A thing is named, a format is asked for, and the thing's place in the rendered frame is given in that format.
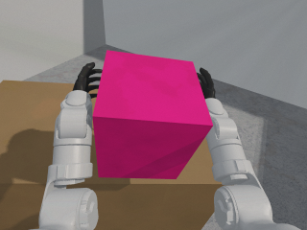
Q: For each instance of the pedestal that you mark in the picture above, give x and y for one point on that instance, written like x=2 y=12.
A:
x=28 y=113

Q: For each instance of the robot right forearm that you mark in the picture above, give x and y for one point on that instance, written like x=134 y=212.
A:
x=230 y=165

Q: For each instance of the carton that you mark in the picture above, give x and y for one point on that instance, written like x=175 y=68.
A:
x=149 y=118

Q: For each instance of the right robot upper arm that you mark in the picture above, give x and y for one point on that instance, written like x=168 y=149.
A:
x=245 y=207

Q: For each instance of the robot right hand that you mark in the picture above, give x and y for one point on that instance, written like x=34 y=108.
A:
x=207 y=84

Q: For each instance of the robot left forearm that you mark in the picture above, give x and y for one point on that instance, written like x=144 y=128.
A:
x=72 y=140

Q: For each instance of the robot left hand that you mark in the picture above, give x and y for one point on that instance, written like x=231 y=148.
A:
x=83 y=80

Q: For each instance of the left robot upper arm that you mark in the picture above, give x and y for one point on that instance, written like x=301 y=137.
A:
x=69 y=209

